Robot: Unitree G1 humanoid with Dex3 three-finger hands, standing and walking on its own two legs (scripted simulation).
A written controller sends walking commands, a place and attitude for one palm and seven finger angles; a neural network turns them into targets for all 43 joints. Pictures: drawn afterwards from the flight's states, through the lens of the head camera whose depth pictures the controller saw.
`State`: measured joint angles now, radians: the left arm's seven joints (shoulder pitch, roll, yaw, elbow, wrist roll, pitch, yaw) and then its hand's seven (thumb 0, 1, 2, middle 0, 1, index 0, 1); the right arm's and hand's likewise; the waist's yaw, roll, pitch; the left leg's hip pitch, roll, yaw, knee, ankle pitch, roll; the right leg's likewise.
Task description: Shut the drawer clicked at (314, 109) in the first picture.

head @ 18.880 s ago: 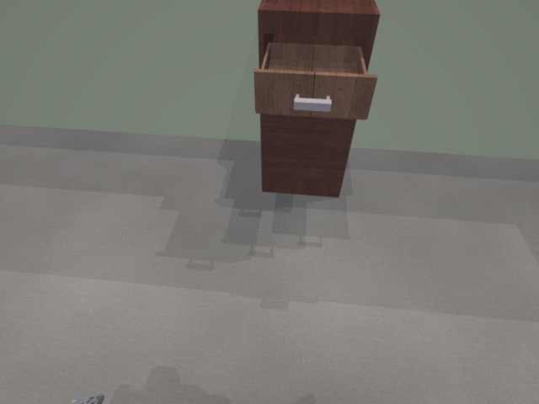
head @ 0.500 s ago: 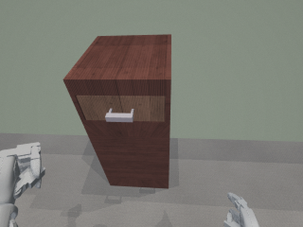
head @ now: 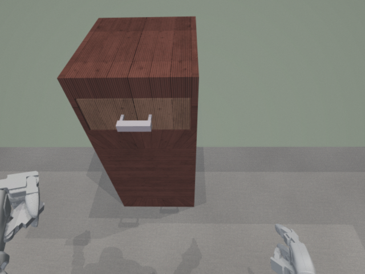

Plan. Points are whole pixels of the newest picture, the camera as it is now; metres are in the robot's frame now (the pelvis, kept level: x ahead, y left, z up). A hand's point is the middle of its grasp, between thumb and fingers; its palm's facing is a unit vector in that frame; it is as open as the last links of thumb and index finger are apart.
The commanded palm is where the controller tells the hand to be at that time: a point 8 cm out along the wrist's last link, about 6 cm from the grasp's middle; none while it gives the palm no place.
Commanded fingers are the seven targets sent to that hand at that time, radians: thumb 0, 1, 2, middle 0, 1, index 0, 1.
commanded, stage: step back with the hand held close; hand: left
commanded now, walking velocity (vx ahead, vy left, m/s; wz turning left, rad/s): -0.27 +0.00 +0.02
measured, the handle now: (135, 121) +0.57 +0.20 -0.04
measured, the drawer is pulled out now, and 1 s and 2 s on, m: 0.00 0.00 0.00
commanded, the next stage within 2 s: stop stepping back and stand still in 1.12 s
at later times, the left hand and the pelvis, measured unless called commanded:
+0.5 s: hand (3, 249) +0.13 +0.26 +0.15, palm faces +0.36 -0.82 -0.45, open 3.3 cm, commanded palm +0.07 +0.30 +0.17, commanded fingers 0.00 0.90 0.90 -1.40 -1.60 -1.40 -1.60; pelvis -0.06 +0.02 -0.01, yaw +1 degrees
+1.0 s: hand out of the picture +0.06 +0.23 +0.16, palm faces +0.27 -0.81 -0.53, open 3.2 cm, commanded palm -0.01 +0.28 +0.17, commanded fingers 0.00 0.90 0.90 -1.40 -1.60 -1.40 -1.60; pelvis -0.13 +0.00 -0.01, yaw +2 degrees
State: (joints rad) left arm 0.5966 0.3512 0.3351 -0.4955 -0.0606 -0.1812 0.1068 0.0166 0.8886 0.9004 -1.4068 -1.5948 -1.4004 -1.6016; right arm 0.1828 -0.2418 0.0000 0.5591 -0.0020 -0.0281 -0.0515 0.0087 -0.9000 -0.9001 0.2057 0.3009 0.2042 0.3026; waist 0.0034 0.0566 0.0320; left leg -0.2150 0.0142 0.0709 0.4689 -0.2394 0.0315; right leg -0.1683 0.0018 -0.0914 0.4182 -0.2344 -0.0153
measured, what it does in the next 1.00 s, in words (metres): walks backwards: right foot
